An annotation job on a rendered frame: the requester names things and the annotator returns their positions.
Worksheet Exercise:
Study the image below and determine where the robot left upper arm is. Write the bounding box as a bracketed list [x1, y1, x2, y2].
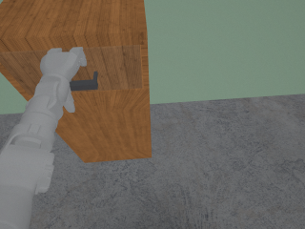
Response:
[0, 144, 55, 229]

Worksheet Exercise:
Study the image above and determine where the drawer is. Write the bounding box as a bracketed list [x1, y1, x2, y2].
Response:
[0, 45, 143, 95]

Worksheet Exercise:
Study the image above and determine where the left robot hand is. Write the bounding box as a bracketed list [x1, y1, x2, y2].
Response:
[40, 47, 87, 113]

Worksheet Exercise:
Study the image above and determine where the left robot forearm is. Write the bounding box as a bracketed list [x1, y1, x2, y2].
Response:
[0, 73, 70, 160]

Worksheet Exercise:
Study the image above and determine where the handle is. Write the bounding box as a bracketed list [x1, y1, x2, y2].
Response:
[69, 71, 98, 92]

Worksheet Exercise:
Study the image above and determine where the cabinet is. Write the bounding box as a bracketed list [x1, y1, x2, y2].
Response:
[0, 0, 152, 163]

